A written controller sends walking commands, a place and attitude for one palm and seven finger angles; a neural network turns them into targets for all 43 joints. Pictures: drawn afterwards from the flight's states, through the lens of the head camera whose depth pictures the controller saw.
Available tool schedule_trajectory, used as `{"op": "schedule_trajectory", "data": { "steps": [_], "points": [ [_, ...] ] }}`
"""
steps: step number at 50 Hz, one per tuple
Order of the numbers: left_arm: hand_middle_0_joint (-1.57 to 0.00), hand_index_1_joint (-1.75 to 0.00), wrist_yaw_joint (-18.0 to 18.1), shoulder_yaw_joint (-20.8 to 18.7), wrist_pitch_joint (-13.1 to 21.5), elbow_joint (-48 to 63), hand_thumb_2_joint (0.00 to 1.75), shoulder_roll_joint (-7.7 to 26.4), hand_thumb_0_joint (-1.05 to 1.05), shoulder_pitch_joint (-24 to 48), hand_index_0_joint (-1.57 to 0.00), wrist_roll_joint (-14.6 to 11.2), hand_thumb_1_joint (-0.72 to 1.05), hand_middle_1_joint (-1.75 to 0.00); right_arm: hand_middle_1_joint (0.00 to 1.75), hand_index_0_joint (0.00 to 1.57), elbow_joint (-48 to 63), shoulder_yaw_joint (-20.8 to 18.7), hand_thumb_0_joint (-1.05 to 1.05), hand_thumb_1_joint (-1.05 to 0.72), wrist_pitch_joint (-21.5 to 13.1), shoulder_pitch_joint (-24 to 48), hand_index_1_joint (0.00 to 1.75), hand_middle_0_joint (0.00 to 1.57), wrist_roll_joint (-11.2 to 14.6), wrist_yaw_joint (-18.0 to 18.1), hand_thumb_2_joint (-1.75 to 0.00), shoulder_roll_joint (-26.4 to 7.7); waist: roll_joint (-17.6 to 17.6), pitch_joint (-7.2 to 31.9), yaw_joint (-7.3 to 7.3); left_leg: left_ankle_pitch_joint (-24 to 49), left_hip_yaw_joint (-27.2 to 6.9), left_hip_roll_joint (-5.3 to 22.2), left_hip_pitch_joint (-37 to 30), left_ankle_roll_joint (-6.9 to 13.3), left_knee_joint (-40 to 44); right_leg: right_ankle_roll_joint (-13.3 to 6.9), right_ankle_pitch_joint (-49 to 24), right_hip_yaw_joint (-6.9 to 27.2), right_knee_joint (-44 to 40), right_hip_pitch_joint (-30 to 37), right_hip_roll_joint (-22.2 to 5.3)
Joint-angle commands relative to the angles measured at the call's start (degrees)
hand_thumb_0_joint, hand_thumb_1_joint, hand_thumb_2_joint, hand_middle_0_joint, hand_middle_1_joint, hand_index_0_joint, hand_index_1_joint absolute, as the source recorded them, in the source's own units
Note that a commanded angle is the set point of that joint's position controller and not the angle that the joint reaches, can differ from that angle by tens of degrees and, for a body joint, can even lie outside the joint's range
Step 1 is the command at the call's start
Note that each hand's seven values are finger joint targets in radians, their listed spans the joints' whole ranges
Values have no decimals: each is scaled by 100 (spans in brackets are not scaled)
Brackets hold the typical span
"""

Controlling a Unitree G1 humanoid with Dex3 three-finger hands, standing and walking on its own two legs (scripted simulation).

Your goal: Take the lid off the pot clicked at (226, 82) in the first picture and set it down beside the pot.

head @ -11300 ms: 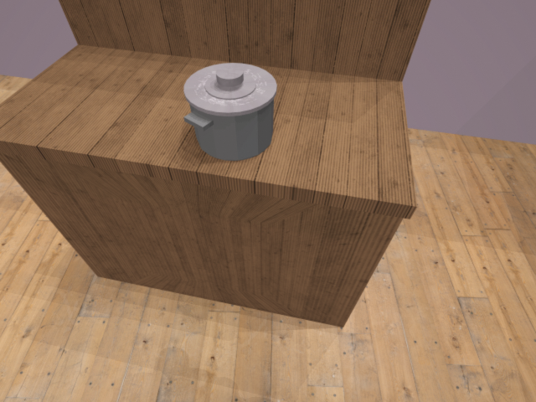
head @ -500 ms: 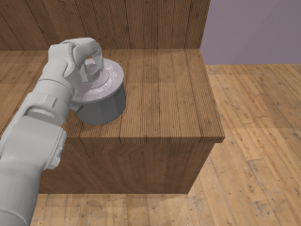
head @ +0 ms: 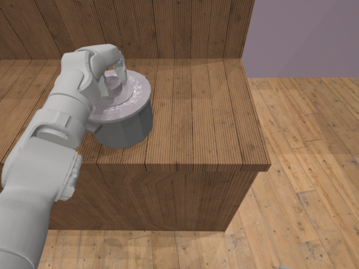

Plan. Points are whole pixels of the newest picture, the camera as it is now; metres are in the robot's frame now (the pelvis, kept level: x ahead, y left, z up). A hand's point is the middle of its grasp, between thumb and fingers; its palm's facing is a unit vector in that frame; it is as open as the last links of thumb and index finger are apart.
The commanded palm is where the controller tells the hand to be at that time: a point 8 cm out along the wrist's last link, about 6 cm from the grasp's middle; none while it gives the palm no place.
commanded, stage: close the fingers and squeeze the knob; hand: left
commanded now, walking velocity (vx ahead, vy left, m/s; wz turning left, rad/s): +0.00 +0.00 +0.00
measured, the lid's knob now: (110, 85) +0.51 +0.14 +0.14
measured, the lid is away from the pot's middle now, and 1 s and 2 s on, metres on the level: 0.01 0.02 0.00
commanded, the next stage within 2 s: lift the lid straight up in 0.40 s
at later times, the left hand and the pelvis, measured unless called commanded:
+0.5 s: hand (105, 83) +0.48 +0.14 +0.17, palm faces -0.38 -0.05 -0.92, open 8.3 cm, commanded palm +0.48 +0.14 +0.23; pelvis +0.00 +0.00 +0.00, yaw +0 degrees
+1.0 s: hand (109, 71) +0.48 +0.13 +0.20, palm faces -0.33 -0.03 -0.94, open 8.3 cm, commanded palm +0.47 +0.13 +0.27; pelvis +0.00 -0.01 +0.00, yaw +1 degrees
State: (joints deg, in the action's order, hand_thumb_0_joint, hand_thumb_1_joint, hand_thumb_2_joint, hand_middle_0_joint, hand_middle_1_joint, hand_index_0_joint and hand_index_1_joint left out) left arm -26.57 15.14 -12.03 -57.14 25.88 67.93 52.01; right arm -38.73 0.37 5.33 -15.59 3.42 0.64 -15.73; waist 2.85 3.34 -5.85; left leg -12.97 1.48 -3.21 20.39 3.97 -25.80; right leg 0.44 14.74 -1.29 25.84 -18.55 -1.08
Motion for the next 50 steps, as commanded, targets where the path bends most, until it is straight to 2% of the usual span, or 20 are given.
{"op": "schedule_trajectory", "data": {
  "steps": [1,3,5,9,13,17,20,21,25,26,28,32,33,35,37,40,42,45,47,50],
  "points": [
    [-71,-101,202,-270,-47,1066,86,1189,0,3147,-70,126,36,-103,30,20,569,-286,0,-90,-150,-102,30,20,-20,54,-90,-822,-283,2294,-44,2366,-465,48,-1891,41,-83,-258,-2050,-88,-137,72,255],
    [-72,-101,202,-388,-65,932,87,1374,0,3129,-71,164,38,-103,30,20,562,-270,0,-90,-142,-125,30,20,-11,63,-90,-848,-318,2217,-42,2188,-429,35,-1791,46,-56,-262,-2027,-75,-158,105,258],
    [-72,-102,200,-217,-38,1174,88,1134,0,3257,-71,65,40,-104,30,20,564,-294,0,-90,-130,-116,30,20,-12,58,-90,-851,-221,2301,-72,2297,-437,47,-1885,40,-67,-278,-2070,-90,-171,93,237],
    [-74,-103,194,-314,-48,1240,90,1212,0,3328,-73,132,43,-104,30,20,569,-296,0,-90,-176,-124,30,20,-32,47,-90,-814,-228,2394,-43,2288,-486,34,-2012,43,-71,-269,-1973,-84,-163,60,270],
    [-76,-104,159,-55,-81,1134,92,896,0,3374,-75,72,47,-105,30,20,508,-294,0,-90,-167,-121,30,20,-18,48,-90,-818,-350,2173,-127,2112,-449,31,-1921,54,-38,-256,-1931,-102,-203,-55,274],
    [-78,-105,180,-329,-58,1214,94,1231,0,3338,-77,99,52,-106,30,20,500,-291,0,-90,-173,-147,30,20,-44,52,-90,-846,-307,2459,-63,2264,-467,18,-1966,61,-59,-262,-2096,-63,-164,155,267],
    [-80,-106,125,51,-65,1228,95,691,0,3243,-78,-53,55,-106,30,20,483,-313,0,-90,-169,-118,30,20,-25,44,-90,-830,-250,2255,-136,2425,-458,30,-2013,63,-94,-266,-2112,-98,-201,-16,258],
    [-80,-106,158,-293,-71,1182,95,1118,0,3223,-78,31,55,-106,30,20,461,-318,0,-90,-181,-159,30,20,-40,39,-90,-843,-371,2350,-76,2337,-482,45,-2011,54,-87,-250,-2051,-84,-167,52,275],
    [-81,-107,127,-69,-83,1132,96,863,0,3293,-79,-74,57,-106,30,20,465,-301,0,-90,-171,-121,30,20,-25,61,-90,-867,-297,2209,-120,2174,-437,0,-1882,75,-51,-273,-2090,-93,-209,55,250],
    [-81,-107,154,-340,-59,1285,96,1221,0,3364,-79,14,58,-106,30,20,473,-299,0,-90,-187,-123,30,20,-34,46,-90,-843,-347,2436,-55,2245,-471,24,-1950,59,-56,-256,-2111,-69,-142,190,260],
    [-81,-107,128,-102,-46,1373,96,990,0,3595,-79,38,58,-106,30,20,501,-287,0,-90,-229,-82,30,20,-28,55,-90,-795,-262,2430,-113,2288,-475,-3,-2040,75,-64,-252,-2126,-64,-176,129,268],
    [-81,-107,166,-412,-10,1640,96,1405,0,3837,-79,64,58,-106,30,20,482,-295,0,-90,-297,-133,30,20,-52,62,-90,-814,-116,2649,-64,2513,-527,15,-2231,63,-68,-254,-2210,-38,-182,216,275],
    [-81,-107,172,-406,11,1749,96,1399,0,3916,-79,56,58,-106,30,20,507,-297,0,-90,-346,-100,30,20,-38,68,-90,-784,-149,2718,-56,2560,-536,15,-2289,65,-69,-255,-2248,-34,-162,259,270],
    [-81,-107,129,-8,5,1924,96,855,0,3878,-79,-95,59,-106,30,20,518,-317,0,-90,-374,-56,30,20,-22,51,-90,-771,44,2647,-105,2965,-570,38,-2487,34,-111,-259,-2315,-72,-181,77,260],
    [-81,-107,155,-508,-31,1734,96,1448,0,3729,-79,73,59,-106,30,20,470,-313,0,-90,-414,-117,30,20,-74,32,-90,-795,-90,2738,2,3039,-612,41,-2475,36,-122,-253,-2307,-37,-154,181,294],
    [-81,-107,102,-99,-80,1854,96,925,0,3784,-79,-57,59,-106,30,20,501,-317,0,-90,-422,-39,30,20,-41,17,-90,-785,-56,2624,-42,3159,-606,43,-2475,-3,-94,-264,-2375,-86,-162,127,259],
    [-81,-107,105,-490,-190,1329,96,1448,0,3639,-79,117,59,-106,30,20,414,-272,0,-90,-370,-80,30,20,-55,21,-90,-834,-405,2370,16,2603,-524,11,-2083,32,-18,-256,-2280,-67,-191,268,278],
    [-81,-107,131,-248,-180,1709,96,1198,0,4068,-79,62,59,-106,30,20,485,-261,0,-90,-383,29,30,20,-32,51,-90,-813,-244,2531,-5,2579,-509,4,-2152,31,2,-281,-2338,-55,-182,335,222],
    [-81,-107,128,-409,-171,1744,96,1396,0,4112,-79,197,59,-106,30,20,497,-266,0,-90,-422,18,30,20,-70,42,-90,-779,-191,2745,27,2737,-556,16,-2316,24,-35,-265,-2316,-21,-148,335,249],
    [-81,-107,86,-241,-250,1529,96,1087,0,3835,-79,64,59,-106,30,20,527,-267,0,-90,-385,63,30,20,-52,41,-90,-790,-280,2560,14,2758,-507,13,-2197,41,-22,-269,-2372,-43,-201,328,219]
  ]
}}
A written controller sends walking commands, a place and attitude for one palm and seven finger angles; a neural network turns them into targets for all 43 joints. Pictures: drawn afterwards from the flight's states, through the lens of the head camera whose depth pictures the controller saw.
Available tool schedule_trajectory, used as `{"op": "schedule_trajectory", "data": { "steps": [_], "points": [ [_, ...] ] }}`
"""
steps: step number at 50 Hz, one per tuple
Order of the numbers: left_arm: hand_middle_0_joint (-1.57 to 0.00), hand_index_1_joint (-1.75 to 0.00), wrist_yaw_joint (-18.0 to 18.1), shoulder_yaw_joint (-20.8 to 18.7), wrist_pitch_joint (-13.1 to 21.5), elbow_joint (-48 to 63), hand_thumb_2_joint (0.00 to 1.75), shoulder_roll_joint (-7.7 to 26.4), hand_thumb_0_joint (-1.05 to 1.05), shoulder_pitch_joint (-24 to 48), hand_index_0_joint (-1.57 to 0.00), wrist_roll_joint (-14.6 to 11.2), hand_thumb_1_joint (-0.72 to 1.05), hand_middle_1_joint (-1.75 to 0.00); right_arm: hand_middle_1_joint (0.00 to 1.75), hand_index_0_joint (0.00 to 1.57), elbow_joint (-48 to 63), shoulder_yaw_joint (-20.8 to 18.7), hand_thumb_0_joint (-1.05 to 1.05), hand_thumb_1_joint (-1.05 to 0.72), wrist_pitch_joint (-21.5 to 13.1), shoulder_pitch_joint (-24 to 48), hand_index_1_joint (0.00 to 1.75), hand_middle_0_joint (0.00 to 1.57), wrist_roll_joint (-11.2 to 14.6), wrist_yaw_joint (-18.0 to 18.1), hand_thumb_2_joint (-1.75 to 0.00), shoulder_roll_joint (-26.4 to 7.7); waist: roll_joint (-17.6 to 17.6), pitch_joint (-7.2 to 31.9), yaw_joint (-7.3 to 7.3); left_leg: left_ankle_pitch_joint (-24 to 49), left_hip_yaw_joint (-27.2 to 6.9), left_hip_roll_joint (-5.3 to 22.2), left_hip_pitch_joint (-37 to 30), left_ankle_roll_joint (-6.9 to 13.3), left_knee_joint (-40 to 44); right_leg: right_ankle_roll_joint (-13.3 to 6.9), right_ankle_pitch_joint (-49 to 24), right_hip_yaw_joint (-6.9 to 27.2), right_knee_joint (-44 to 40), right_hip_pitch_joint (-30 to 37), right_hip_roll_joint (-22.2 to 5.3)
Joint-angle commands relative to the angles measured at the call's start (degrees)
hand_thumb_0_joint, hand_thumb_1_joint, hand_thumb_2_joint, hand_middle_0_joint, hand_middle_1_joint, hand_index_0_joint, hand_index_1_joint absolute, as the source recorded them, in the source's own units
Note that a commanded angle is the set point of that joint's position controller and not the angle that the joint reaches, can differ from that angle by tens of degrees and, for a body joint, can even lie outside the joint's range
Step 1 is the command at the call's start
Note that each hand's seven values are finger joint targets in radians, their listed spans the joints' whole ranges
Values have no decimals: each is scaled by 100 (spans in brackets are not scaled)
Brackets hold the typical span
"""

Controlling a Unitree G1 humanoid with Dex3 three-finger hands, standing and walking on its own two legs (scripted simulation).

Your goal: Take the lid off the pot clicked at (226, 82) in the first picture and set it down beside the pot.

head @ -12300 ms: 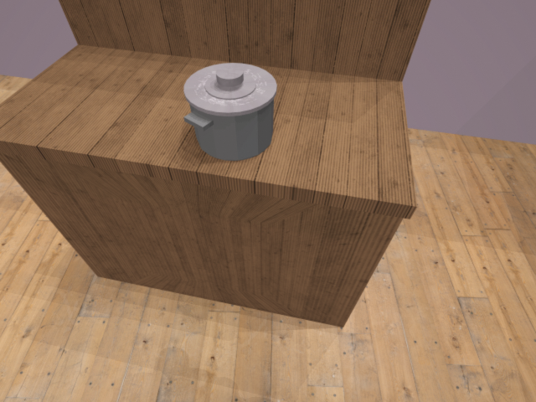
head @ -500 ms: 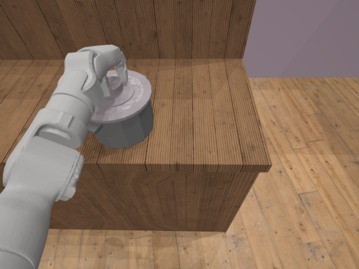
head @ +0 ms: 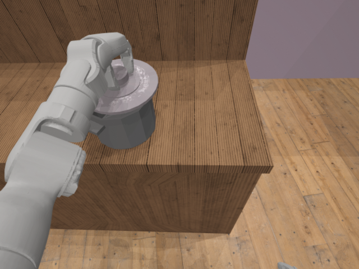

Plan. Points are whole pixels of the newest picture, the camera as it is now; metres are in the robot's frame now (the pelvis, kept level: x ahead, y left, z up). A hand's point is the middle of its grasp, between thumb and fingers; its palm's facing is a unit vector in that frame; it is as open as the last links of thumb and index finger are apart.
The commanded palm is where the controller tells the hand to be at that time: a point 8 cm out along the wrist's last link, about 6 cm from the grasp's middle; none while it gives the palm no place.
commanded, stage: lift the lid straight up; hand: left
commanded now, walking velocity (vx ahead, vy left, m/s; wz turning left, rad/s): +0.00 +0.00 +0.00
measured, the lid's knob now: (116, 75) +0.51 +0.13 +0.17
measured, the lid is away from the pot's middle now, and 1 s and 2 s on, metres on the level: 0.02 0.00 0.05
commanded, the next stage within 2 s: move the lid sideways beside the pot in 1.50 s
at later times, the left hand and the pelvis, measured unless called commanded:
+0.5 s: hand (101, 57) +0.47 +0.13 +0.24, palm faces -0.27 -0.04 -0.96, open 8.3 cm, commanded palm +0.47 +0.14 +0.31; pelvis -0.01 -0.01 +0.00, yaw +0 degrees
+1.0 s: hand (86, 35) +0.48 +0.15 +0.29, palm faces -0.19 -0.05 -0.98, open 8.3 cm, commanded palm +0.46 +0.15 +0.35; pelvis -0.01 +0.00 +0.00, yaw +0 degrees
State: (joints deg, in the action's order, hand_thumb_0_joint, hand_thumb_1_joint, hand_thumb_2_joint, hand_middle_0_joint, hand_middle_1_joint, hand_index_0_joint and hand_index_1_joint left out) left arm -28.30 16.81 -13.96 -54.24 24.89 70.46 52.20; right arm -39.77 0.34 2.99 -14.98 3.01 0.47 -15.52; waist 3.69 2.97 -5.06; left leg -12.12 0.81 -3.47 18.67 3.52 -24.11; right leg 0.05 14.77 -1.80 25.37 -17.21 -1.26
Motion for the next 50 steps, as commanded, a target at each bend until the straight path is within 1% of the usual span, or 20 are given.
{"op": "schedule_trajectory", "data": {
  "steps": [1,5,8,10,12,15,18,20,22,25,26,30,32,35,37,40,42,45,46,50],
  "points": [
    [-81,-107,268,-704,-74,1166,96,1598,0,3669,-79,161,59,-106,30,20,588,-246,0,-90,-147,-10,30,20,-23,56,-90,-811,-533,2602,-13,2518,-425,39,-1903,90,-180,-217,-2379,40,-113,321,248],
    [-81,-107,241,-437,-102,1253,96,1330,0,3706,-79,80,59,-106,30,20,692,-224,0,-90,-150,107,30,20,11,83,-90,-799,-389,2557,-25,2411,-371,9,-1827,122,-141,-231,-2447,43,-159,393,200],
    [-81,-107,206,-603,-184,930,96,1646,0,3778,-79,234,59,-106,30,20,637,-187,0,-90,-124,75,30,20,17,106,-90,-806,-741,2355,-29,1968,-309,-10,-1549,138,-60,-207,-2373,60,-174,492,221],
    [-81,-107,204,-467,-143,1306,96,1490,0,3925,-79,103,59,-106,30,20,715,-186,0,-90,-141,171,30,20,31,113,-90,-813,-342,2510,-22,2169,-318,-16,-1700,142,-84,-230,-2485,69,-175,518,172],
    [-81,-107,199,-736,-125,1282,96,1895,0,3968,-79,271,59,-106,30,20,722,-174,0,-90,-177,170,30,20,-6,123,-90,-791,-468,2681,28,2165,-346,-25,-1730,156,-102,-215,-2486,120,-156,656,202],
    [-81,-107,133,-167,-176,1109,96,1147,0,3828,-79,96,59,-106,30,20,689,-194,0,-90,-156,164,30,20,63,119,-90,-781,-411,2271,-99,2116,-328,9,-1733,140,-74,-223,-2283,43,-244,313,192],
    [-81,-107,131,-520,-183,1169,96,1743,0,4232,-79,205,59,-106,30,20,678,-157,0,-90,-197,206,30,20,68,158,-90,-806,-565,2351,-68,1493,-292,-31,-1590,162,16,-208,-2073,101,-249,475,204],
    [-81,-107,109,13,-142,1322,96,1043,0,4387,-79,28,59,-106,30,20,640,-165,0,-90,-235,203,30,20,93,162,-90,-777,-237,2290,-170,1687,-340,-11,-1800,136,-7,-229,-2030,29,-271,220,195],
    [-81,-107,150,-691,-150,1172,96,1965,0,4392,-79,260,59,-106,30,20,579,-168,0,-90,-268,112,30,20,31,179,-90,-840,-400,2584,-51,1760,-375,-3,-1816,145,-43,-231,-2110,88,-211,419,228],
    [-81,-107,119,-277,-158,1074,96,1416,0,4336,-79,98,59,-106,30,20,596,-173,0,-90,-313,106,30,20,62,178,-90,-813,-298,2395,-102,1718,-376,-5,-1758,128,-10,-238,-2029,42,-272,315,193],
    [-81,-107,145,-651,-199,801,96,1890,0,4247,-79,273,59,-106,30,20,518,-157,0,-90,-293,81,30,20,41,173,-90,-837,-506,2331,-45,1653,-373,4,-1612,115,-12,-238,-2020,54,-214,358,220],
    [-81,-107,101,-421,-220,847,96,1677,0,4325,-79,200,59,-106,30,20,590,-153,0,-90,-303,106,30,20,44,185,-90,-844,-477,2391,-76,1804,-325,-14,-1558,141,-8,-232,-2274,72,-261,502,177],
    [-81,-107,84,-768,-247,896,96,2190,0,4477,-79,368,59,-106,30,20,591,-143,0,-90,-291,117,30,20,20,176,-90,-852,-549,2549,-2,1876,-311,-9,-1542,152,-18,-218,-2407,116,-206,658,189],
    [-81,-107,18,-273,-266,929,96,1521,0,4356,-79,223,59,-106,30,20,606,-160,0,-90,-281,100,30,20,63,146,-90,-834,-361,2397,-71,2152,-359,42,-1730,117,-16,-230,-2264,39,-266,380,188],
    [-81,-107,15,-557,-227,1354,96,1892,0,4639,-79,338,59,-106,30,20,664,-162,0,-90,-321,165,30,20,27,125,-90,-803,-197,2726,-8,2404,-382,43,-1986,131,-97,-222,-2311,85,-207,400,218],
    [-81,-107,-38,-132,-282,1132,96,1303,0,4440,-79,205,59,-106,30,20,637,-170,0,-90,-320,105,30,20,58,124,-90,-788,-182,2419,-102,2490,-427,61,-2010,91,-71,-234,-2127,5,-283,128,221],
    [-81,-107,-45,-562,-324,1018,96,1891,0,4593,-79,343,59,-106,30,20,576,-150,0,-90,-289,99,30,20,41,134,-90,-834,-518,2359,-47,2040,-391,44,-1780,112,-11,-223,-2032,12,-275,262,256],
    [-81,-107,-21,-206,-244,1556,96,1470,0,4886,-79,186,59,-106,30,20,671,-149,0,-90,-400,179,30,20,49,141,-90,-779,-8,2740,-65,2574,-457,46,-2181,72,-79,-244,-2157,17,-240,226,205],
    [-81,-107,13,-706,-278,1368,96,2059,0,4833,-79,359,59,-106,30,20,593,-160,0,-90,-393,111,30,20,17,143,-90,-789,-306,2793,12,2525,-482,82,-2116,58,-91,-230,-2117,38,-197,305,241],
    [-81,-107,-46,-343,-372,972,96,1697,0,4701,-79,263,59,-106,30,20,594,-126,0,-90,-336,158,30,20,57,148,-90,-833,-332,2402,-36,2183,-400,38,-1784,60,24,-254,-2064,2,-286,288,188]
  ]
}}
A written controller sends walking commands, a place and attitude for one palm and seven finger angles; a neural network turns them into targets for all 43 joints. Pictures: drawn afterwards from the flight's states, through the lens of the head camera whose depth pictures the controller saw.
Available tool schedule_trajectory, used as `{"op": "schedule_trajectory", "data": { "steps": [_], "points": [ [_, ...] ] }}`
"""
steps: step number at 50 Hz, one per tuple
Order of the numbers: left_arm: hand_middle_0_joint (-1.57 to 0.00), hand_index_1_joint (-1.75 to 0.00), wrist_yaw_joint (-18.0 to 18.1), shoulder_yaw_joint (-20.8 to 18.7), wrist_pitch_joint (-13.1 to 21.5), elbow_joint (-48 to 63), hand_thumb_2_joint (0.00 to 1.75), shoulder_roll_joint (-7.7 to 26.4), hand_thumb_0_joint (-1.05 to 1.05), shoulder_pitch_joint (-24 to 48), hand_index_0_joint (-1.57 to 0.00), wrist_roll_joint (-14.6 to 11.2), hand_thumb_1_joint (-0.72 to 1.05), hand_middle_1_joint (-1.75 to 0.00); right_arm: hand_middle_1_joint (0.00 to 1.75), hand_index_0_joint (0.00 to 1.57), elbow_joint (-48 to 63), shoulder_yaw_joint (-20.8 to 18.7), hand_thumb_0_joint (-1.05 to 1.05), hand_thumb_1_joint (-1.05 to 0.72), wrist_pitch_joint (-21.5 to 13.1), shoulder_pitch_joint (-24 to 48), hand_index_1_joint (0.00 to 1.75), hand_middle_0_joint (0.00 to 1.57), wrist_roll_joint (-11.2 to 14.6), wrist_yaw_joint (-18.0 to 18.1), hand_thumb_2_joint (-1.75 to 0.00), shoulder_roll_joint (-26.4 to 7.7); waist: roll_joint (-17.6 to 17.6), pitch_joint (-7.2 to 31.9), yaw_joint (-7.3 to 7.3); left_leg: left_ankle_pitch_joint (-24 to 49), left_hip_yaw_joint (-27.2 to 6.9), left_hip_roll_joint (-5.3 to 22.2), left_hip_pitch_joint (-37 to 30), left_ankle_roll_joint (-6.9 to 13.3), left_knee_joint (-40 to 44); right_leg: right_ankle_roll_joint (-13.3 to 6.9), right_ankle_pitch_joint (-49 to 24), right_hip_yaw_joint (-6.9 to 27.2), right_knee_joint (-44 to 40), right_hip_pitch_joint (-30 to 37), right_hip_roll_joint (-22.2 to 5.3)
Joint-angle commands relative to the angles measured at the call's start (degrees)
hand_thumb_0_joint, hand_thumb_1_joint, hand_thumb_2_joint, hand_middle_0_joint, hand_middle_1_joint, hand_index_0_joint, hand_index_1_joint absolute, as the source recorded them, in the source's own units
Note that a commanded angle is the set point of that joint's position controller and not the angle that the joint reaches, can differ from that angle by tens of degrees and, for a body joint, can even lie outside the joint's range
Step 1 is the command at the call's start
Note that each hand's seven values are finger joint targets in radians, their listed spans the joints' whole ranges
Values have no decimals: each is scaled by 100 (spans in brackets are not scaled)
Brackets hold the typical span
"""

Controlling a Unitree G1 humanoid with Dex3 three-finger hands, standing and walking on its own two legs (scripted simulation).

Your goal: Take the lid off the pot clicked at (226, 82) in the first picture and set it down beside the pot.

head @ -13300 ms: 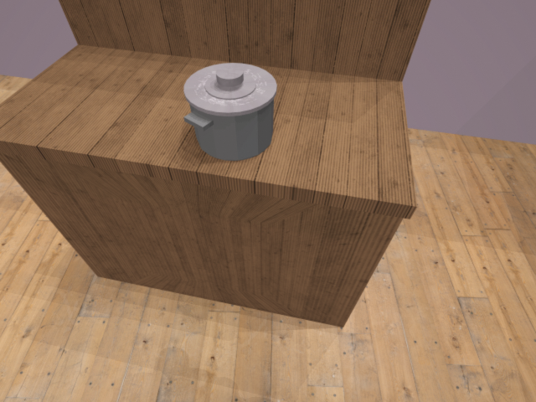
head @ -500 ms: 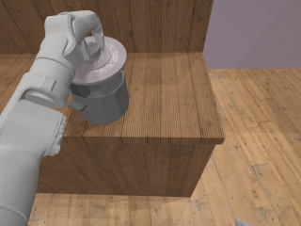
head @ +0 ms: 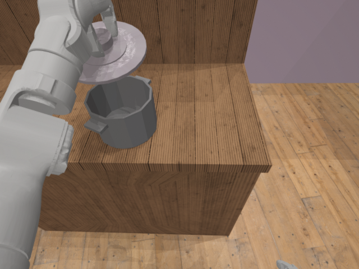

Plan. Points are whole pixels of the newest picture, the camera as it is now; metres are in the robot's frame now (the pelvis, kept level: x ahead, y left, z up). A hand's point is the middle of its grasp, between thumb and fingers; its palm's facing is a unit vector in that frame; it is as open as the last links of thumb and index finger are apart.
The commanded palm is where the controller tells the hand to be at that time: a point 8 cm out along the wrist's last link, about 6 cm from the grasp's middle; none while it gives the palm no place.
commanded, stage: lift the lid straight up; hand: left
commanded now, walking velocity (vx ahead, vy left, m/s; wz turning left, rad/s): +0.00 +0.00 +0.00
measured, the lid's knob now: (99, 40) +0.51 +0.15 +0.26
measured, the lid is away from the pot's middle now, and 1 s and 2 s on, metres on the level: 0.00 0.05 0.17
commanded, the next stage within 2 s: move the lid sideways beside the pot in 0.50 s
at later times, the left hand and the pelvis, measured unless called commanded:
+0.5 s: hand (86, 21) +0.49 +0.15 +0.31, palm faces -0.15 -0.04 -0.99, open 8.3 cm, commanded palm +0.48 +0.14 +0.37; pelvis +0.00 +0.00 +0.00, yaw +0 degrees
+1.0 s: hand (63, 23) +0.49 +0.19 +0.31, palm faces -0.15 -0.05 -0.99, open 8.3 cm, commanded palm +0.48 +0.19 +0.37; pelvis +0.00 +0.00 +0.00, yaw +0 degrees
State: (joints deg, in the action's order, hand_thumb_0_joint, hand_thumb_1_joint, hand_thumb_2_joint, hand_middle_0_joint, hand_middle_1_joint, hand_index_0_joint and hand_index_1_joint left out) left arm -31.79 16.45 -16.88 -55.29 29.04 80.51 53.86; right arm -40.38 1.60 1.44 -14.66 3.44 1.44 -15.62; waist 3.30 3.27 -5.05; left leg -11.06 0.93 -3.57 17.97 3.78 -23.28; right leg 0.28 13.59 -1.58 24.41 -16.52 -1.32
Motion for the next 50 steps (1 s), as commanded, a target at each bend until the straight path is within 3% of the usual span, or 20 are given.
{"op": "schedule_trajectory", "data": {
  "steps": [1,4,5,9,10,11,15,16,20,22,27,30,32,35,38,40,42,45,46,50],
  "points": [
    [-81,-107,319,-563,-115,954,96,1574,0,3629,-79,247,59,-106,30,20,646,-240,0,-90,-176,133,30,20,-18,51,-90,-802,-437,2433,21,2048,-394,51,-1659,40,-86,-263,-1964,8,-138,280,223],
    [-81,-107,279,-341,-137,1095,96,1405,0,4053,-79,269,59,-106,30,20,677,-224,0,-90,-186,198,30,20,15,71,-90,-777,-404,2419,-51,1872,-391,61,-1731,44,-53,-268,-1808,-25,-157,150,231],
    [-81,-107,284,-173,-84,1436,96,1155,0,4022,-79,99,59,-106,30,20,732,-235,0,-90,-208,221,30,20,23,54,-90,-780,-108,2590,-45,2279,-434,74,-1958,16,-98,-277,-1924,-8,-174,166,187],
    [-81,-107,254,-390,-185,967,96,1539,0,4080,-79,312,59,-106,30,20,662,-197,0,-90,-180,203,30,20,25,94,-90,-792,-466,2385,-53,1709,-371,34,-1621,45,-28,-267,-1729,-18,-196,192,235],
    [-81,-107,258,-148,-137,1207,96,1170,0,4088,-79,146,59,-106,30,20,692,-215,0,-90,-200,200,30,20,29,90,-90,-800,-197,2444,-87,1997,-402,56,-1801,14,-48,-283,-1804,-34,-221,116,190],
    [-81,-107,278,-319,-140,1235,96,1393,0,4179,-79,265,59,-106,30,20,664,-212,0,-90,-218,186,30,20,9,82,-90,-768,-300,2584,-44,2146,-440,79,-1879,-2,-81,-270,-1823,-31,-164,130,238],
    [-81,-107,245,-77,-218,874,96,1047,0,4075,-79,162,59,-106,30,20,575,-212,0,-90,-221,90,30,20,32,92,-90,-823,-203,2212,-137,2023,-460,73,-1792,-32,-23,-290,-1641,-86,-287,-83,231],
    [-81,-107,255,-172,-251,791,96,1234,0,4165,-79,313,59,-106,30,20,557,-194,0,-90,-214,143,30,20,23,90,-90,-809,-341,2244,-118,1864,-439,74,-1730,-39,-20,-277,-1559,-73,-244,-91,261],
    [-81,-107,289,51,-214,873,96,770,0,4113,-79,185,59,-106,30,20,558,-216,0,-90,-261,71,30,20,11,83,-90,-806,-64,2397,-156,2218,-495,97,-1978,-65,-72,-301,-1586,-97,-267,-219,241],
    [-81,-107,277,-79,-283,589,96,1022,0,4219,-79,355,59,-106,30,20,506,-180,0,-90,-215,91,30,20,9,89,-90,-821,-420,2247,-164,1780,-450,74,-1683,-30,-10,-281,-1490,-104,-260,-158,286],
    [-81,-107,346,-426,-198,865,96,1601,0,4556,-79,415,59,-106,30,20,589,-174,0,-90,-281,107,30,20,-42,147,-90,-804,-413,2746,-72,1802,-390,32,-1678,19,-31,-277,-1789,-1,-204,307,236],
    [-81,-107,334,-249,-176,925,96,1276,0,4333,-79,251,59,-106,30,20,638,-206,0,-90,-316,87,30,20,-20,120,-90,-805,-157,2735,-54,2332,-430,68,-1808,-16,-91,-292,-2009,1,-186,231,190],
    [-81,-107,283,-825,-66,745,96,2150,0,4041,-79,537,59,-106,30,20,635,-212,0,-90,-171,81,30,20,-81,120,-90,-873,-679,2723,27,1975,-309,50,-1423,64,-107,-259,-2083,58,-162,544,210],
    [-81,-107,207,-305,-85,591,96,1594,0,3749,-79,386,59,-106,30,20,692,-216,0,-90,-10,115,30,20,19,98,-90,-898,-557,2228,-57,1913,-271,73,-1205,37,-23,-275,-2027,-1,-208,356,161],
    [-81,-107,198,-550,-27,1109,96,2041,0,4180,-79,531,59,-106,30,20,780,-208,0,-90,41,190,30,20,-5,98,-90,-847,-400,2672,-22,2072,-244,58,-1425,80,-107,-250,-2153,50,-130,520,196],
    [-81,-107,156,-292,32,1148,96,1684,0,3906,-79,361,59,-106,30,20,792,-242,0,-90,53,105,30,20,29,96,-90,-851,-260,2609,-69,2418,-317,100,-1620,70,-156,-260,-2155,11,-200,346,188],
    [-81,-107,141,-707,26,1049,96,2257,0,3927,-79,520,59,-106,30,20,775,-238,0,-90,87,137,30,20,-2,115,-90,-860,-421,2680,-21,2191,-250,62,-1521,127,-193,-236,-2150,57,-172,476,229],
    [-81,-107,116,-403,115,1464,96,1944,0,3942,-79,337,59,-106,30,20,811,-266,0,-90,65,134,30,20,57,111,-90,-868,1,2769,-60,2531,-297,96,-1826,98,-243,-255,-2197,35,-204,343,190],
    [-81,-107,123,-643,124,1477,96,2226,0,3989,-79,438,59,-106,30,20,769,-263,0,-90,74,150,30,20,35,103,-90,-844,-146,2812,-25,2568,-304,80,-1797,103,-283,-238,-2234,54,-157,380,231],
    [-81,-107,22,-247,86,990,96,1848,0,3578,-79,287,59,-106,30,20,679,-251,0,-90,171,97,30,20,116,114,-90,-922,-138,2217,-140,2130,-261,79,-1521,104,-186,-254,-1984,-39,-302,172,207]
  ]
}}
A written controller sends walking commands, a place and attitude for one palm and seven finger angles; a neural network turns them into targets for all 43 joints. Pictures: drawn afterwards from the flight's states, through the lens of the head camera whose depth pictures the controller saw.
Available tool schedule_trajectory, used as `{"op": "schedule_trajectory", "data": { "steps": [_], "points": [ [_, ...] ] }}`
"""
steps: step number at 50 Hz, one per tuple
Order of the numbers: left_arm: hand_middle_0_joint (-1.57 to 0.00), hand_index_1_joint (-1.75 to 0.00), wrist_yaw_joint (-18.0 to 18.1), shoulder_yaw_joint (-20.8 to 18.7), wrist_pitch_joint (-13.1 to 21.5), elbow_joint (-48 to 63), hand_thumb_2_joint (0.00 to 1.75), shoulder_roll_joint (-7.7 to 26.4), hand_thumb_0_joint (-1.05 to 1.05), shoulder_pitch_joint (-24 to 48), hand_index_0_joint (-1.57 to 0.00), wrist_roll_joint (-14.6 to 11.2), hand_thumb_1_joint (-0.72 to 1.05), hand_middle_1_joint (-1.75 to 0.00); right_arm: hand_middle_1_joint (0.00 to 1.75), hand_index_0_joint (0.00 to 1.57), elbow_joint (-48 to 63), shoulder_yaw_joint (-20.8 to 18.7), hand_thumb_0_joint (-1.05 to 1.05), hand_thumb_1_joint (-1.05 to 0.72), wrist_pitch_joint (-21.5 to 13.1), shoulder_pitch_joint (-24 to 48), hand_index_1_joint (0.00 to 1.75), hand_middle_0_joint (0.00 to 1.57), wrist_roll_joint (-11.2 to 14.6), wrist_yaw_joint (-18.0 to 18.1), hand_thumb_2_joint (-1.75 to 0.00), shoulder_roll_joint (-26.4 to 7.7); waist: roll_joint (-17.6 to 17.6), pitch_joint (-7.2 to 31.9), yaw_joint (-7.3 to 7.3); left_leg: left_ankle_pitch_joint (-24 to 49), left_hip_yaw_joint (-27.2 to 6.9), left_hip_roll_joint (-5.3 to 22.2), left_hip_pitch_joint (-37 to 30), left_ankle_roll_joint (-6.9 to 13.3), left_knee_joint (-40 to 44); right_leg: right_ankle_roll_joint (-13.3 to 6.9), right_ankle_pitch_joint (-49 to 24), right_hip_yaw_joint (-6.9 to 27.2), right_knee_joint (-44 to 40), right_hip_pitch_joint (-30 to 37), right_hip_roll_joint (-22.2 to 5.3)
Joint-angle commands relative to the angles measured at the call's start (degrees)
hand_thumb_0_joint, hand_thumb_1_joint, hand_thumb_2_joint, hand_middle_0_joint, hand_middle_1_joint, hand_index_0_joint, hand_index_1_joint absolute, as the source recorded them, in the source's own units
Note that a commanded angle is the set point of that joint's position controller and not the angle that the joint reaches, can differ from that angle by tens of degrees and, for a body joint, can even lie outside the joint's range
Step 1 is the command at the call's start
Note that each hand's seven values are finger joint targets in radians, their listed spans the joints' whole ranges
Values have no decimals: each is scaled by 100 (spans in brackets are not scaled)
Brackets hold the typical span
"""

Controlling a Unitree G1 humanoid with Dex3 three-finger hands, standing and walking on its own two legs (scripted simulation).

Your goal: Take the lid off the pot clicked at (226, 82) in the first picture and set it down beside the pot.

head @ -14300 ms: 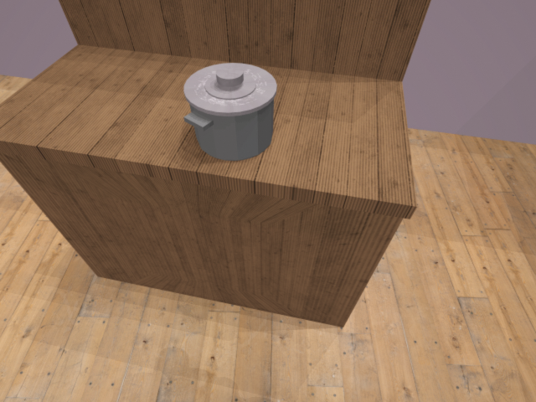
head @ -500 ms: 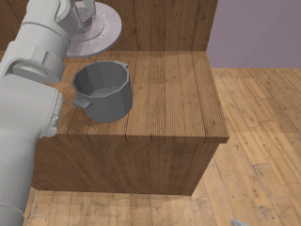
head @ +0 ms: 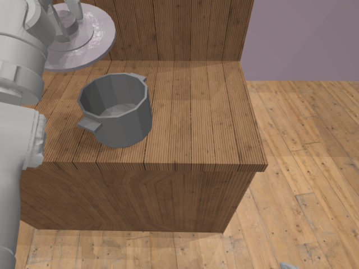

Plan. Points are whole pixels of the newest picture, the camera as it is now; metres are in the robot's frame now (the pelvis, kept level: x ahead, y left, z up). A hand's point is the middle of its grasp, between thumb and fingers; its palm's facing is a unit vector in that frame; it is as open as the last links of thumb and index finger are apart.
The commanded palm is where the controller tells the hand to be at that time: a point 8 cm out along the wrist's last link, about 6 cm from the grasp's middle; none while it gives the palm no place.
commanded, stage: move the lid sideways beside the pot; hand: left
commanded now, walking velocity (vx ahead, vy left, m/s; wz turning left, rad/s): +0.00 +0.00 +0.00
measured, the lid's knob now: (62, 23) +0.51 +0.20 +0.29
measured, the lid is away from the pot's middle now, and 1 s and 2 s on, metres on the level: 0.05 0.17 0.22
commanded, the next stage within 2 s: none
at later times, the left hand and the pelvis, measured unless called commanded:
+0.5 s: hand (21, 23) +0.48 +0.25 +0.31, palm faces -0.17 -0.05 -0.98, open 8.3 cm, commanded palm +0.48 +0.26 +0.37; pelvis +0.00 +0.01 +0.00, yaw +0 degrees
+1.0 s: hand out of the picture +0.48 +0.31 +0.30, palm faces -0.19 -0.08 -0.98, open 8.3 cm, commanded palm +0.49 +0.31 +0.37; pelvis +0.00 +0.01 +0.00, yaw +0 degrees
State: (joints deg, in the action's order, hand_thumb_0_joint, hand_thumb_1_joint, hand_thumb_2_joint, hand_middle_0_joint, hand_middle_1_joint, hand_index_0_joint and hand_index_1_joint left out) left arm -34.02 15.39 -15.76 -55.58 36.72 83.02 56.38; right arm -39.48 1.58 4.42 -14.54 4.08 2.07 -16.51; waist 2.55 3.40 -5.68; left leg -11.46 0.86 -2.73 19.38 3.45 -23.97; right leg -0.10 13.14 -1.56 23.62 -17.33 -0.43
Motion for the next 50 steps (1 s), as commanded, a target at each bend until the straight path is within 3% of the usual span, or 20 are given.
{"op": "schedule_trajectory", "data": {
  "steps": [1,4,5,8,10,13,16,18,21,24,28,30,32,35,37,40,44,45,47,50],
  "points": [
    [-81,-107,266,-293,-2,1193,96,1294,0,3526,-79,134,59,-106,30,20,576,-234,0,-90,-120,129,30,20,35,47,-90,-810,-87,2321,-51,2161,-272,0,-1704,125,-123,-203,-1892,-32,-177,265,161],
    [-81,-107,286,-417,140,1621,96,1532,0,3903,-79,152,59,-106,30,20,629,-236,0,-90,-178,164,30,20,16,74,-90,-771,260,2749,-15,2425,-323,-10,-2036,142,-198,-220,-1908,-23,-130,318,165],
    [-81,-107,288,-196,169,1694,96,1251,0,3665,-79,29,59,-106,30,20,643,-252,0,-90,-185,122,30,20,43,66,-90,-793,417,2735,-55,2765,-374,22,-2209,103,-232,-229,-1954,-39,-190,199,155],
    [-81,-107,231,-370,158,1433,96,1460,0,3614,-79,118,59,-106,30,20,541,-237,0,-90,-140,106,30,20,44,54,-90,-792,103,2457,-36,2476,-371,12,-2011,111,-176,-212,-1788,-92,-186,130,200],
    [-81,-107,224,-271,165,1245,96,1333,0,3354,-79,-8,59,-106,30,20,527,-251,0,-90,-112,75,30,20,53,58,-90,-866,235,2339,-65,2456,-357,11,-1970,88,-167,-233,-1748,-109,-255,73,158],
    [-81,-107,226,-463,189,1103,96,1716,0,3529,-79,127,59,-106,30,20,482,-209,0,-90,-59,80,30,20,53,91,-90,-864,-122,2253,-47,1867,-300,10,-1668,120,-55,-209,-1580,-119,-237,249,178],
    [-81,-107,288,-556,310,1369,96,1871,0,3638,-79,166,59,-106,30,20,517,-228,0,-90,-84,73,30,20,36,99,-90,-842,121,2627,-22,2377,-364,38,-1970,104,-155,-211,-1714,-74,-198,267,184],
    [-81,-107,235,-288,284,912,96,1602,0,3495,-79,164,59,-106,30,20,465,-199,0,-90,-54,43,30,20,73,122,-90,-841,67,2186,-97,1938,-333,36,-1749,106,-47,-211,-1399,-142,-282,64,200],
    [-81,-107,283,-537,387,1394,96,1874,0,3677,-79,167,59,-106,30,20,485,-243,0,-90,-84,-8,30,20,37,97,-90,-881,281,2615,-26,2441,-410,76,-2082,61,-115,-229,-1522,-123,-224,132,213],
    [-81,-107,258,-676,403,909,96,2125,0,3425,-79,239,59,-106,30,20,462,-228,0,-90,-56,-87,30,20,42,136,-90,-897,49,2373,-28,2159,-332,65,-1784,113,-86,-215,-1505,-129,-256,216,210],
    [-81,-107,261,-677,454,1101,96,2219,0,3553,-79,233,59,-106,30,20,485,-252,0,-90,-40,-105,30,20,60,130,-90,-921,193,2444,-22,2281,-352,86,-1889,110,-90,-221,-1493,-128,-269,188,215],
    [-81,-107,252,-465,478,978,96,1944,0,3359,-79,140,59,-106,30,20,474,-260,0,-90,-41,-181,30,20,77,129,-90,-947,368,2348,-64,2587,-395,103,-1968,68,-124,-246,-1526,-159,-333,59,206],
    [-81,-107,264,-862,522,1082,96,2454,0,3475,-79,282,59,-106,30,20,456,-265,0,-90,-37,-207,30,20,38,127,-90,-947,315,2517,1,2619,-403,116,-2008,96,-161,-231,-1525,-135,-266,145,252],
    [-81,-107,223,-471,509,753,96,1984,0,3115,-79,156,59,-106,30,20,431,-273,0,-90,-20,-289,30,20,94,137,-90,-971,396,2220,-81,2704,-383,133,-1960,65,-162,-231,-1480,-189,-358,-68,226],
    [-81,-107,236,-767,555,871,96,2477,0,3336,-79,294,59,-106,30,20,437,-250,0,-90,2,-268,30,20,69,151,-90,-982,236,2333,-41,2344,-352,124,-1836,110,-125,-212,-1391,-162,-314,98,262],
    [-81,-107,243,-541,577,1098,96,2219,0,3473,-79,194,59,-106,30,20,404,-279,0,-90,-35,-307,30,20,94,163,-90,-1001,629,2460,-72,2797,-425,164,-2212,47,-196,-238,-1413,-193,-350,-98,245],
    [-81,-107,245,-891,649,924,96,2782,0,3458,-79,347,59,-106,30,20,406,-243,0,-90,-19,-338,30,20,85,206,-90,-986,363,2495,-25,2449,-338,144,-1932,116,-174,-202,-1435,-157,-298,154,264],
    [-81,-107,245,-698,662,848,96,2536,0,3289,-79,238,59,-106,30,20,426,-241,0,-90,-16,-354,30,20,108,202,-90,-1010,647,2396,-54,2727,-351,149,-1987,78,-204,-234,-1524,-176,-331,49,233],
    [-81,-107,210,-754,655,390,96,2656,0,3045,-79,317,59,-106,30,20,346,-208,0,-90,2,-388,30,20,114,219,-90,-993,226,2040,-98,2280,-282,155,-1685,141,-188,-178,-1392,-171,-353,4,290],
    [-81,-107,206,-525,693,666,96,2509,0,3256,-79,216,59,-106,30,20,359,-207,0,-90,25,-380,30,20,167,240,-90,-1052,501,2161,-124,2404,-281,188,-1807,108,-154,-199,-1455,-192,-378,47,239]
  ]
}}
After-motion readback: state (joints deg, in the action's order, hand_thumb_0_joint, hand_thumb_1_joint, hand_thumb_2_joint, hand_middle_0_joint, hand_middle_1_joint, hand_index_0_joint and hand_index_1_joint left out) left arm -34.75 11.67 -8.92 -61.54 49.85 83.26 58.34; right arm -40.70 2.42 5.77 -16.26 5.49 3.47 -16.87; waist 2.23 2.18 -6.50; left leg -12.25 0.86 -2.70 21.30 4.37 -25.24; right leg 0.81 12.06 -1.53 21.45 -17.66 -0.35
